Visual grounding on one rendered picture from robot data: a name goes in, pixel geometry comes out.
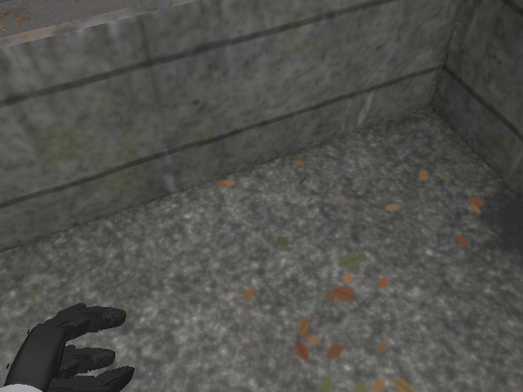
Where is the left robot hand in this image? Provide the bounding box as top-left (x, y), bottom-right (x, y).
top-left (3, 303), bottom-right (135, 392)

